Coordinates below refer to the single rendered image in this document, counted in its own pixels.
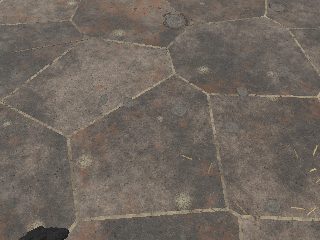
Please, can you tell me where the robot left hand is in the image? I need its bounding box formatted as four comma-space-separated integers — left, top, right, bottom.
19, 226, 69, 240

